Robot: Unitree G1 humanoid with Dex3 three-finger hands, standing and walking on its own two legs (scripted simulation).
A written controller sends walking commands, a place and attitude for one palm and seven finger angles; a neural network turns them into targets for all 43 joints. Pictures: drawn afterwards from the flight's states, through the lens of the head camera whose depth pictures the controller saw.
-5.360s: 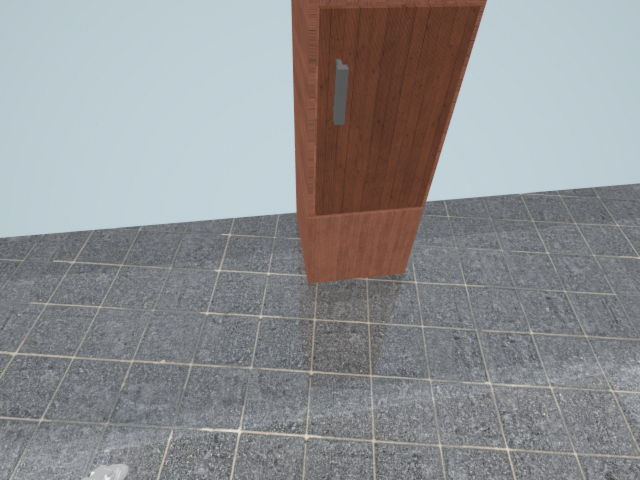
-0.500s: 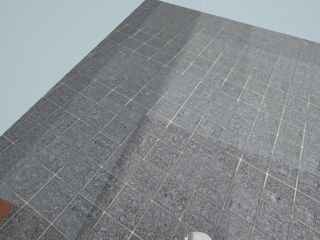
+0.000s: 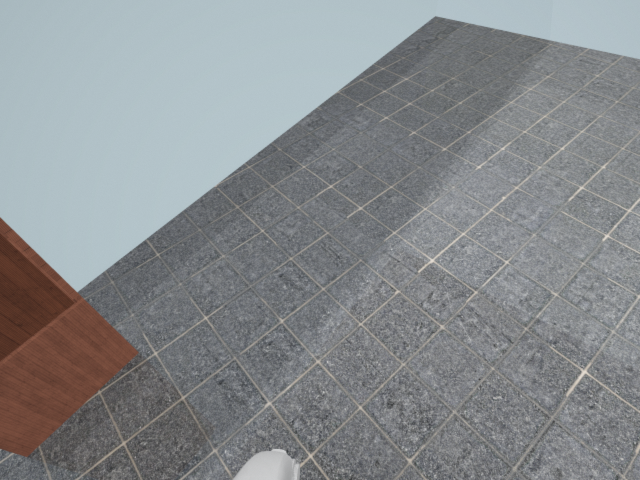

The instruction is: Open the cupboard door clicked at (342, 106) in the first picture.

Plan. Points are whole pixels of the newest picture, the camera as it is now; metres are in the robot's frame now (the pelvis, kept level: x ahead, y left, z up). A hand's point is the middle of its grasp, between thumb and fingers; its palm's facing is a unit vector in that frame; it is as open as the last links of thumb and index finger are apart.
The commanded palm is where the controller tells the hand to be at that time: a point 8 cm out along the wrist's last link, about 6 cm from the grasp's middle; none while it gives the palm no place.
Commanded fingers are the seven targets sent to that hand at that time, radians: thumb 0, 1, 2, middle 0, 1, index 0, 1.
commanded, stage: turn to face it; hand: left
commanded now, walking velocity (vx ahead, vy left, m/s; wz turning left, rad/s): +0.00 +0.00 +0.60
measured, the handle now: out of the picture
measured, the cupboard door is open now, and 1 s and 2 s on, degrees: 0 0 0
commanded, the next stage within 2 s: take the last steps up to it in 1.26 s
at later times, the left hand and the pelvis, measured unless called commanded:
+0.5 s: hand out of the picture -0.01 +0.28 -0.18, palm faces +0.34 -0.91 -0.25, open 7.4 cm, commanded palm none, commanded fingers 0.00 0.90 0.90 -0.20 -0.30 -0.20 -0.30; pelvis +0.00 +0.05 -0.01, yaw +18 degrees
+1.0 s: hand out of the picture +0.02 +0.22 -0.13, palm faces +0.54 -0.79 -0.30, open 7.4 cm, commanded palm none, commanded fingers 0.00 0.90 0.90 -0.20 -0.30 -0.20 -0.30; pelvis +0.03 +0.00 +0.00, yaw +36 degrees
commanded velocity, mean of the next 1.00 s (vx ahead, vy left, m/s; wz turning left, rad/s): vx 0.00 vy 0.00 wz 0.58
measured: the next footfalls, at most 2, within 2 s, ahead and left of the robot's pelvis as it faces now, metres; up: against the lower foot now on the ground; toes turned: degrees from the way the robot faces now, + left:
left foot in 0.32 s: +0.01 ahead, +0.15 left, +0.00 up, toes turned +19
right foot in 0.82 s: +0.12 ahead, -0.07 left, +0.00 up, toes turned +26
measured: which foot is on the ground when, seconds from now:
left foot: up 0.00-0.30, down 0.32-0.82, up 0.84-1.00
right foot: down 0.00-0.34, up 0.36-0.80, down 0.82-1.00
